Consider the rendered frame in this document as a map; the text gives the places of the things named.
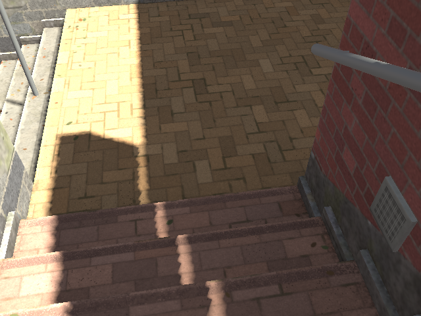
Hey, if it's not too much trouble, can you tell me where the stairs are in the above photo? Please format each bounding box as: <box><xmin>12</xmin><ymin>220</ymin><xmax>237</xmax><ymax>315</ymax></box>
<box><xmin>0</xmin><ymin>26</ymin><xmax>63</xmax><ymax>183</ymax></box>
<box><xmin>0</xmin><ymin>185</ymin><xmax>379</xmax><ymax>316</ymax></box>

